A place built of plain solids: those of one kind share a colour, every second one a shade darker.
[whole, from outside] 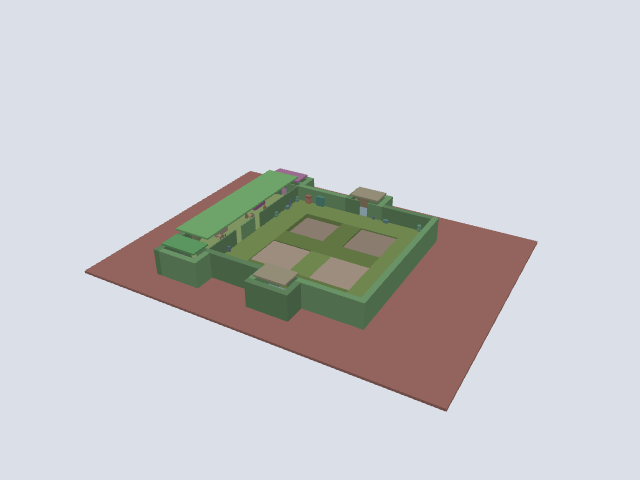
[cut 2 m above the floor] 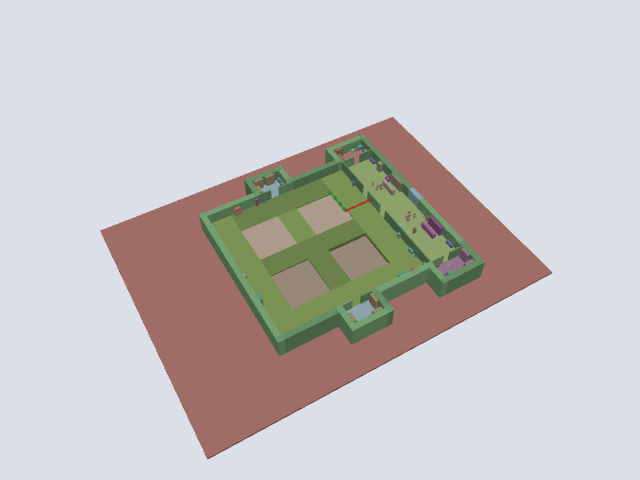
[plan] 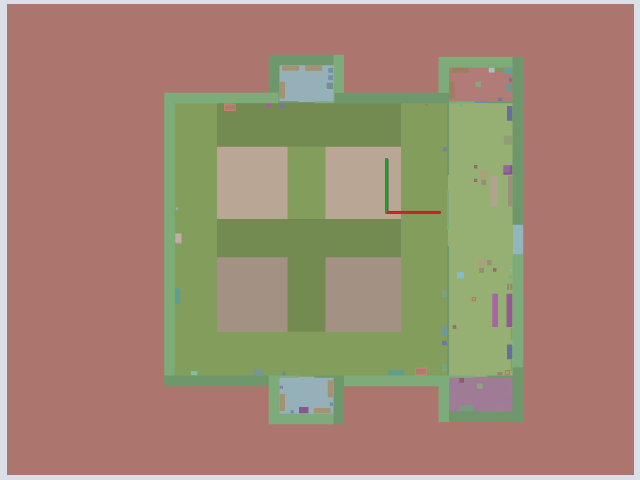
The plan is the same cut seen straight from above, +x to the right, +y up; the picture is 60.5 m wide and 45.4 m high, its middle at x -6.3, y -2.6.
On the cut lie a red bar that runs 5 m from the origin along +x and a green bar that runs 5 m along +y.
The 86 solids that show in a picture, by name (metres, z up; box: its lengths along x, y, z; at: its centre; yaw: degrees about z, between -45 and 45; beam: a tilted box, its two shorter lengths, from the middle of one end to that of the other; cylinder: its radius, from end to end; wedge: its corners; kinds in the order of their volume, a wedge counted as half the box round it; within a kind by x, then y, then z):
{
 "ground_under_all_1": {"box": [59.3, 44.56, 0.4], "at": [-6.26, -2.55, -1.94]},
 "floor_gang_1": {"box": [4.1, 25.95, 1.79], "at": [-18.09, -2.55, -0.9]},
 "floor_gang_2": {"box": [3.6, 7.05, 1.79], "at": [-7.58, -7.75, -0.9]},
 "floor_gang_3": {"box": [3.6, 6.85, 1.79], "at": [-7.58, 2.8, -0.9]},
 "floor_gang_4": {"box": [17.4, 4.25, 1.79], "at": [-7.33, -13.4, -0.9]},
 "floor_gang_5": {"box": [17.4, 3.6, 1.79], "at": [-7.33, -2.42, -0.9]},
 "floor_gang_6": {"box": [17.4, 4.2, 1.79], "at": [-7.33, 8.32, -0.9]},
 "floor_gang_7": {"box": [4.45, 25.95, 1.79], "at": [3.59, -2.55, -0.9]},
 "wall_1": {"box": [1.0, 27.75, 4.46], "at": [-20.54, -2.55, 0.44]},
 "wall_2": {"box": [10.81, 1.0, 4.46], "at": [-15.63, -15.93, 0.44]},
 "wall_3": {"box": [10.81, 1.0, 4.46], "at": [-15.63, 10.83, 0.44]},
 "wall_4": {"box": [1.0, 4.6, 4.46], "at": [-10.64, -17.73, 0.44]},
 "wall_5": {"box": [1.0, 4.6, 4.46], "at": [-10.64, 12.62, 0.44]},
 "wall_6": {"box": [2.0, 0.2, 4.46], "at": [-9.34, 10.43, 0.44]},
 "wall_7": {"box": [1.9, 0.2, 4.46], "at": [-9.29, -15.53, 0.44]},
 "wall_8": {"box": [7.1, 1.0, 4.46], "at": [-7.58, -19.53, 0.44]},
 "wall_9": {"box": [7.1, 1.0, 4.46], "at": [-7.58, 14.43, 0.44]},
 "wall_10": {"box": [1.91, 0.2, 4.46], "at": [-5.88, 10.43, 0.44]},
 "wall_11": {"box": [2.0, 0.2, 4.46], "at": [-5.83, -15.53, 0.44]},
 "wall_12": {"box": [1.0, 4.6, 4.46], "at": [-4.53, -17.73, 0.44]},
 "wall_13": {"box": [1.0, 4.6, 4.46], "at": [-4.53, 12.62, 0.44]},
 "wall_14": {"box": [10.85, 1.0, 4.46], "at": [0.49, -15.93, 0.44]},
 "wall_15": {"box": [10.85, 1.0, 4.46], "at": [0.49, 10.83, 0.44]},
 "wall_16": {"box": [1.0, 4.4, 4.46], "at": [5.41, -17.62, 0.44]},
 "wall_17": {"box": [1.0, 4.4, 4.46], "at": [5.41, 12.53, 0.44]},
 "wall_18": {"box": [0.2, 12.45, 4.46], "at": [5.82, -9.4, 0.44]},
 "wall_19": {"box": [0.2, 3.73, 4.46], "at": [5.82, 0.19, 0.44]},
 "wall_20": {"box": [0.2, 6.98, 4.46], "at": [5.82, 7.04, 0.44]},
 "wall_21": {"box": [2.6, 0.2, 4.46], "at": [7.01, -15.53, 0.44]},
 "wall_22": {"box": [2.6, 0.2, 4.46], "at": [7.01, 10.43, 0.44]},
 "wall_23": {"box": [8.0, 1.0, 4.46], "at": [8.91, -19.33, 0.44]},
 "wall_24": {"box": [8.0, 1.0, 4.46], "at": [8.91, 14.23, 0.44]},
 "wall_25": {"box": [2.6, 0.2, 4.46], "at": [10.82, -15.53, 0.44]},
 "wall_26": {"box": [2.6, 0.2, 4.46], "at": [10.82, 10.43, 0.44]},
 "wall_27": {"box": [1.0, 5.2, 4.46], "at": [12.42, -17.23, 0.44]},
 "wall_28": {"box": [1.0, 12.48, 4.46], "at": [12.42, -10.19, 0.44]},
 "wall_29": {"box": [1.0, 12.48, 4.46], "at": [12.42, 5.09, 0.44]},
 "wall_30": {"box": [1.0, 5.2, 4.46], "at": [12.42, 12.12, 0.44]},
 "floor_foyer_1": {"box": [6.2, 25.95, 1.79], "at": [8.91, -2.55, -0.9]},
 "step_tier_1": {"box": [6.65, 7.05, 1.55], "at": [-12.71, -7.75, -1.01]},
 "step_tier_2": {"box": [6.65, 6.85, 1.79], "at": [-12.71, 2.8, -0.9]},
 "step_tier_3": {"box": [7.15, 7.05, 1.01], "at": [-2.21, -7.75, -1.28]},
 "step_tier_4": {"box": [7.15, 6.85, 1.63], "at": [-2.21, 2.8, -0.97]},
 "floor_side_1": {"box": [5.3, 3.6, 1.79], "at": [-7.58, -17.32, -0.9]},
 "floor_side_2": {"box": [5.3, 3.6, 1.79], "at": [-7.58, 12.22, -0.9]},
 "ceil_foyer_1": {"box": [6.2, 25.95, 0.3], "at": [8.91, -2.55, 4.35]},
 "floor_cloaks_1": {"box": [6.2, 3.4, 1.79], "at": [8.91, 12.12, -0.9]},
 "floor_store_1": {"box": [6.2, 3.4, 1.79], "at": [8.91, -17.23, -0.9]},
 "door_leaf_1": {"box": [0.97, 2.8, 5.06], "at": [12.43, -2.55, 0.74]},
 "ceil_side_1": {"box": [5.3, 3.6, 0.3], "at": [-7.58, -17.32, 3.4]},
 "ceil_side_2": {"box": [5.3, 3.6, 0.3], "at": [-7.58, 12.22, 3.4]},
 "shelves_side_1": {"box": [0.5, 1.6, 2.0], "at": [-9.86, -17.98, 1.0]},
 "shelves_side_2": {"box": [0.5, 1.6, 2.0], "at": [-9.86, 11.57, 1.0]},
 "shelves_side_3": {"box": [1.6, 0.5, 2.0], "at": [-9.09, 13.64, 1.0]},
 "shelves_side_4": {"box": [1.6, 0.5, 2.0], "at": [-6.88, 13.64, 1.0]},
 "shelves_side_5": {"box": [1.6, 0.5, 2.0], "at": [-6.08, -18.75, 1.0]},
 "shelves_side_6": {"box": [0.5, 1.6, 2.0], "at": [-5.32, -16.68, 1.0]},
 "ceil_cloaks_1": {"box": [6.2, 3.4, 0.3], "at": [8.91, 12.12, 3.4]},
 "ceil_store_1": {"box": [6.2, 3.4, 0.3], "at": [8.91, -17.23, 3.4]},
 "shelves_store_1": {"box": [0.5, 1.6, 2.0], "at": [6.2, -17.77, 1.0]},
 "shelves_store_2": {"box": [1.6, 0.5, 2.0], "at": [10.87, -18.55, 1.0]},
 "shelves_store_3": {"box": [0.5, 1.6, 2.0], "at": [11.63, -16.68, 1.0]},
 "cloakroom_foyer_1": {"box": [0.55, 3.15, 1.0], "at": [10.26, -9.25, 0.5]},
 "cloakroom_foyer_2": {"box": [0.55, 3.15, 1.75], "at": [11.61, -9.25, 0.87]},
 "bar_foyer_1": {"box": [0.65, 2.9, 1.1], "at": [10.16, 2.02, 0.55]},
 "bar_foyer_2": {"box": [0.4, 2.9, 2.1], "at": [11.69, 2.02, 1.05]},
 "shelves_cloaks_1": {"box": [0.5, 1.6, 2.0], "at": [6.2, 11.57, 1.0]},
 "shelves_cloaks_2": {"box": [1.6, 0.5, 2.0], "at": [6.96, 13.45, 1.0]},
 "lockers_1": {"box": [0.48, 1.5, 1.8], "at": [-19.76, -7.95, 0.9]},
 "lockers_2": {"box": [1.5, 0.48, 1.8], "at": [0.92, -15.15, 0.9]},
 "machine_foyer_1": {"box": [0.8, 0.9, 1.73], "at": [11.48, 6.83, 0.96]},
 "cart_1": {"box": [0.98, 0.58, 0.58], "at": [-14.84, 9.94, 1.21]},
 "cart_2": {"box": [0.98, 0.58, 0.58], "at": [3.27, -15.04, 1.21]},
 "fridge_store_1": {"box": [0.6, 0.6, 1.8], "at": [7.17, -18.5, 0.9]},
 "bench_foyer_1": {"box": [0.5, 1.4, 0.46], "at": [11.63, -13.18, 0.22]},
 "bench_foyer_2": {"box": [0.5, 1.4, 0.46], "at": [11.63, 9.38, 0.22]},
 "chest_1": {"box": [0.9, 0.5, 0.53], "at": [-12.07, -15.14, 0.26]},
 "chest_2": {"box": [0.5, 0.9, 0.53], "at": [5.43, -11.23, 0.26]},
 "hamper_cloaks_1": {"box": [0.9, 0.6, 0.72], "at": [11.52, 13.39, 0.36]},
 "hamper_side_1": {"box": [0.9, 0.6, 0.72], "at": [-7.83, -18.7, 0.36]},
 "armchair_foyer_1": {"box": [0.86, 0.9, 0.33], "at": [11.46, 4.03, 0.27]},
 "poster_case_foyer_1": {"box": [0.14, 1.1, 1.6], "at": [11.81, -11.47, 1.3]},
 "cafe_table_foyer_1": {"box": [0.7, 0.7, 0.04], "at": [8.97, -4.72, 0.72]},
 "cafe_table_foyer_2": {"box": [0.7, 0.7, 0.04], "at": [9.19, 3.61, 0.72]},
 "trolley_1": {"box": [0.6, 1.0, 0.06], "at": [-19.7, -2.48, 0.2]},
 "low_table_foyer_1": {"box": [0.66, 0.6, 0.04], "at": [7.0, -5.95, 0.41]}
}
